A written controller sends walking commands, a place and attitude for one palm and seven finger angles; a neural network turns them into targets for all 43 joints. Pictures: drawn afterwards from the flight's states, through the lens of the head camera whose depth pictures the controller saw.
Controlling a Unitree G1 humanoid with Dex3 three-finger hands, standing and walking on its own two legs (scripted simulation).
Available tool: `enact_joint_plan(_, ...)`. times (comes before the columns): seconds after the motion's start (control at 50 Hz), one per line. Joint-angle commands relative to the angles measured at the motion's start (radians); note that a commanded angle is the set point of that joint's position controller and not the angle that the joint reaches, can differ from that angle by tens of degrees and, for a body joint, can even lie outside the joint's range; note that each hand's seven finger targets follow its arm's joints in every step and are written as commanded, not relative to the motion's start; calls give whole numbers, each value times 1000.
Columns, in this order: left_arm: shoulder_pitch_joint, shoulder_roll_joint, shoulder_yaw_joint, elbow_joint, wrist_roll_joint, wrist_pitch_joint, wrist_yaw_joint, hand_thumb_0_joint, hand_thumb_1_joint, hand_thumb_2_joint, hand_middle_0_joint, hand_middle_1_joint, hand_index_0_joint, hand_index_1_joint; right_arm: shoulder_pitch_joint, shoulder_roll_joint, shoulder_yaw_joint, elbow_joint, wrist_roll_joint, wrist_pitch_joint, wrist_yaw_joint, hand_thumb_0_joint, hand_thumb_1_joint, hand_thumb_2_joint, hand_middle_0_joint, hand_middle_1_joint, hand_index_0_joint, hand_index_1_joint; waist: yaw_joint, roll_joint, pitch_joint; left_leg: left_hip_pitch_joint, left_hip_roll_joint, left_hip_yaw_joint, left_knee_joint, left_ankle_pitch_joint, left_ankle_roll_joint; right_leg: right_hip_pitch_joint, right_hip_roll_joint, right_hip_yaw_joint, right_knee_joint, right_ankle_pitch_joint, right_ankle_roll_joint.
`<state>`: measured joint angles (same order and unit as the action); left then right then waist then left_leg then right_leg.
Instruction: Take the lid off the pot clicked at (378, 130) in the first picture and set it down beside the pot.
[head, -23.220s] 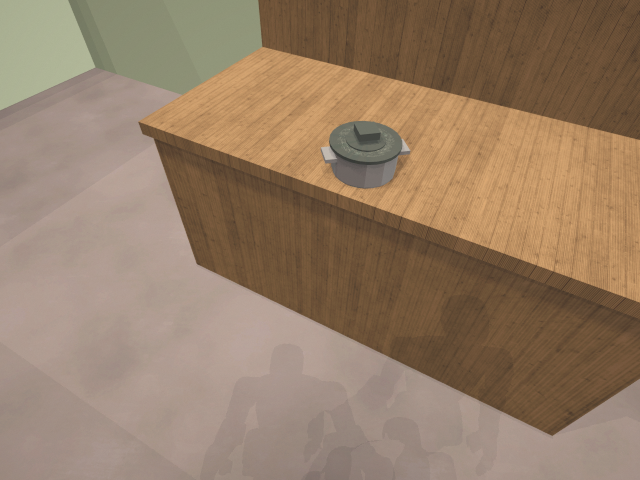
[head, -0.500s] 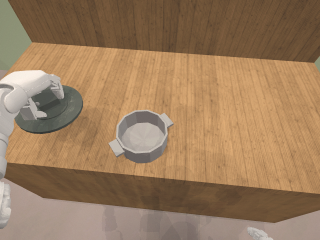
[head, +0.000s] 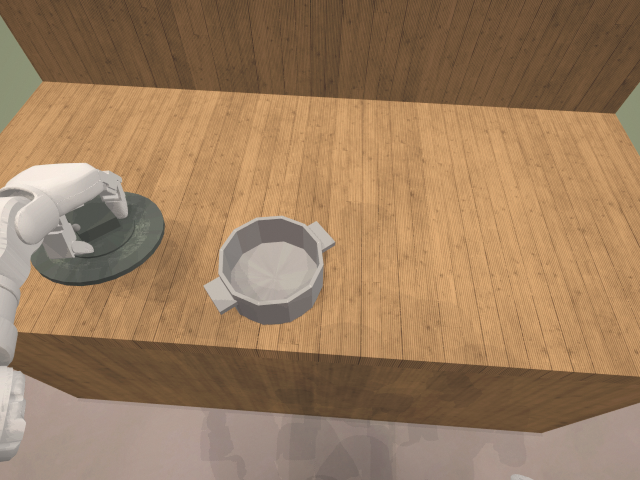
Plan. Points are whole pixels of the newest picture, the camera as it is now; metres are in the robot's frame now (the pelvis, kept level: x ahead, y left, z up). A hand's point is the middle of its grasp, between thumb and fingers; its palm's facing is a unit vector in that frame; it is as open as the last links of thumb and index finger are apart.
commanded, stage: lower the lid onto the table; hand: left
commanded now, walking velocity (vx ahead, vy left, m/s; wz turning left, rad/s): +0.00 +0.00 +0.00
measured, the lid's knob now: (92, 220) +0.43 +0.32 +0.05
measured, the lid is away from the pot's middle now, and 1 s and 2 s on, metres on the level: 0.23 0.24 0.26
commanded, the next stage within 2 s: open the fingers wide in 1.62 s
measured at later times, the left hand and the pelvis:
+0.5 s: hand (85, 240) +0.40 +0.32 +0.04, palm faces -0.46 -0.09 -0.88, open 8.7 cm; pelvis +0.00 -0.01 +0.00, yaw +0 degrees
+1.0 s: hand (91, 256) +0.40 +0.32 +0.01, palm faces -0.50 -0.08 -0.86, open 8.7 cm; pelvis -0.01 +0.00 -0.01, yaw -1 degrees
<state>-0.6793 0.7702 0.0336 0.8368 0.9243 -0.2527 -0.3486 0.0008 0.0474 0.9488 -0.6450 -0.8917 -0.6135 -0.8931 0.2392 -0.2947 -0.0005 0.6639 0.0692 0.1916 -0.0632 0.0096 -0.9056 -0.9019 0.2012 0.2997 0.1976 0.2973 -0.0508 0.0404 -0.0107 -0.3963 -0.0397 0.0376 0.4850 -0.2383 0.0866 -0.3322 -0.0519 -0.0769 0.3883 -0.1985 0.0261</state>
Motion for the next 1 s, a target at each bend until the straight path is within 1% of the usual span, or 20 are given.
enact_joint_plan(0.0, -441, 412, 176, -169, -28, -14, 59, 0, 451, 1140, -835, -1003, -804, -994, 25, -171, -49, -87, -4, -27, -22, 0, -900, -900, 200, 300, 200, 300, 4, 61, -409, 305, 45, -92, -6, 423, -7, 46, 54, 4, 3, 212, -71)
enact_joint_plan(0.06, -481, 441, 185, -190, -15, -26, 71, 0, 451, 1140, -835, -1003, -804, -994, 28, -180, -52, -77, -5, -32, -29, 0, -900, -900, 200, 300, 200, 300, 0, 79, -413, 303, 47, -88, -3, 431, -12, 35, 49, 6, 11, 218, -73)
enact_joint_plan(0.1, -462, 385, 148, -198, -4, -29, 74, 0, 451, 1140, -835, -1003, -804, -994, 32, -166, -54, -77, -5, -36, -25, 0, -900, -900, 200, 300, 200, 300, 0, 141, -412, 342, 54, -99, 7, 483, -21, -3, 56, 0, 11, 196, -72)
enact_joint_plan(0.14, -405, 388, 160, -154, -10, -37, 74, 0, 451, 1140, -835, -1003, -804, -994, 40, -167, -54, -74, -5, -36, -26, 0, -900, -900, 200, 300, 200, 300, -1, 122, -419, 334, 52, -90, 24, 487, -15, -2, 56, 5, 17, 211, -71)
enact_joint_plan(0.16, -395, 452, 212, -141, -13, -43, 79, 0, 451, 1140, -835, -1003, -804, -994, 44, -178, -55, -71, -7, -36, -25, 0, -900, -900, 200, 300, 200, 300, 6, 106, -423, 307, 49, -86, 28, 481, -14, 28, 53, 12, 24, 234, -73)
enact_joint_plan(0.24, -456, 374, 128, -144, -11, -35, 65, 0, 451, 1140, -835, -1003, -804, -994, 46, -173, -53, -66, -2, -32, -32, 0, -900, -900, 200, 300, 200, 300, -11, 109, -409, 287, 45, -79, 25, 407, -9, -16, 57, 3, 26, 198, -70)
enact_joint_plan(0.32, -465, 396, 156, -232, -7, -63, 74, 0, 451, 1140, -835, -1003, -804, -994, 61, -170, -61, -64, -7, -37, -36, 0, -900, -900, 200, 300, 200, 300, -10, 158, -506, 393, 53, -95, 55, 557, -16, -28, 62, 3, 37, 230, -69)
enact_joint_plan(0.36, -433, 435, 198, -189, -20, -73, 79, 0, 451, 1140, -835, -1003, -804, -994, 64, -182, -61, -55, -8, -37, -36, 0, -900, -900, 200, 300, 200, 300, -9, 120, -479, 365, 55, -93, 64, 572, -15, -25, 60, 5, 42, 252, -68)
enact_joint_plan(0.46, -425, 402, 166, -110, -6, -58, 89, 0, 451, 1140, -835, -1003, -804, -994, 63, -184, -58, -44, -5, -33, -34, 0, -900, -900, 200, 300, 200, 300, -12, 79, -393, 261, 50, -77, 56, 473, -13, -52, 59, 3, 51, 227, -71)
enact_joint_plan(0.52, -376, 376, 151, -91, 20, -56, 101, 0, 451, 1140, -835, -1003, -804, -994, 69, -172, -58, -57, -6, -34, -28, 0, -900, -900, 200, 300, 200, 300, -5, 111, -420, 277, 47, -81, 71, 489, -18, -65, 65, 1, 62, 209, -73)
enact_joint_plan(0.58, -401, 420, 182, -130, 17, -66, 108, 0, 451, 1140, -835, -1003, -804, -994, 76, -174, -58, -61, -9, -30, -29, 0, -900, -900, 200, 300, 200, 300, -5, 126, -487, 299, 46, -84, 75, 509, -18, -44, 65, 6, 72, 220, -71)
enact_joint_plan(0.6, -384, 383, 155, -99, 15, -63, 106, 0, 451, 1140, -835, -1003, -804, -994, 72, -170, -60, -61, -8, -31, -32, 0, -900, -900, 200, 300, 200, 300, -11, 114, -456, 286, 45, -78, 84, 474, -14, -67, 64, 4, 71, 208, -69)
enact_joint_plan(0.66, -456, 426, 173, -140, 15, -68, 110, 0, 451, 1140, -835, -1003, -804, -994, 80, -184, -61, -52, -9, -35, -39, 0, -900, -900, 200, 300, 200, 300, -16, 118, -455, 290, 50, -79, 83, 451, -15, -91, 63, 4, 72, 190, -72)
enact_joint_plan(0.68, -459, 379, 132, -121, 12, -61, 110, 0, 451, 1140, -835, -1003, -804, -994, 89, -174, -57, -49, -8, -39, -40, 0, -900, -900, 200, 300, 200, 300, -27, 154, -450, 292, 50, -79, 81, 447, -18, -103, 67, 3, 72, 173, -70)
enact_joint_plan(0.74, -429, 436, 186, -92, 15, -67, 119, 0, 451, 1140, -835, -1003, -804, -994, 102, -181, -57, -43, -5, -42, -48, 0, -900, -900, 200, 300, 200, 300, -16, 102, -461, 256, 47, -77, 90, 394, -12, -92, 66, 0, 83, 166, -72)
enact_joint_plan(0.76, -454, 446, 188, -127, 18, -73, 123, 0, 451, 1140, -835, -1003, -804, -994, 97, -187, -59, -42, -7, -46, -49, 0, -900, -900, 200, 300, 200, 300, -17, 133, -470, 270, 47, -74, 96, 426, -14, -95, 62, 8, 84, 188, -75)
enact_joint_plan(0.82, -399, 358, 134, -64, 19, -70, 124, 0, 451, 1140, -835, -1003, -804, -994, 108, -177, -60, -35, -8, -47, -47, 0, -900, -900, 200, 300, 200, 300, -24, 114, -427, 258, 52, -79, 109, 422, -20, -153, 70, -6, 93, 149, -72)
enact_joint_plan(0.86, -393, 427, 180, -36, 19, -70, 125, 0, 451, 1140, -835, -1003, -804, -994, 113, -192, -57, -36, -5, -47, -48, 0, -900, -900, 200, 300, 200, 300, -16, 79, -413, 199, 46, -70, 109, 369, -16, -131, 67, 3, 100, 154, -76)
enact_joint_plan(0.9, -413, 365, 123, -45, 25, -61, 122, 0, 451, 1140, -835, -1003, -804, -994, 117, -183, -58, -40, -6, -47, -47, 0, -900, -900, 200, 300, 200, 300, -23, 96, -428, 202, 43, -70, 111, 357, -15, -143, 69, 0, 107, 143, -75)
enact_joint_plan(0.98, -423, 426, 166, -70, 40, -75, 129, 0, 451, 1140, -835, -1003, -804, -994, 131, -187, -59, -43, -8, -47, -50, 0, -900, -900, 200, 300, 200, 300, -22, 134, -476, 233, 46, -78, 129, 407, -20, -157, 73, 1, 123, 143, -76)
